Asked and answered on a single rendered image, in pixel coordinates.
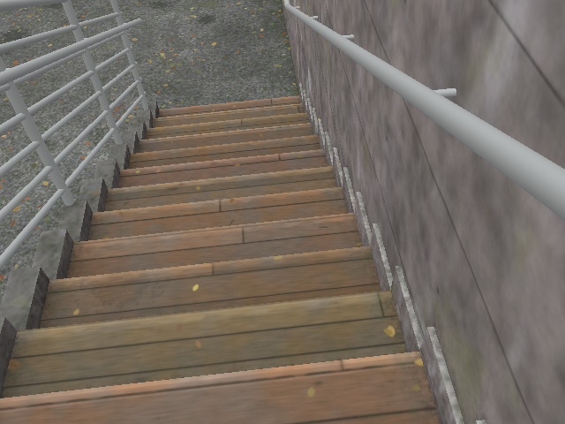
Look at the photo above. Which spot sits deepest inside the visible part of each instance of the stairs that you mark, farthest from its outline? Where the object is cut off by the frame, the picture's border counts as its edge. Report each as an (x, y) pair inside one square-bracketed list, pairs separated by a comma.
[(224, 283)]

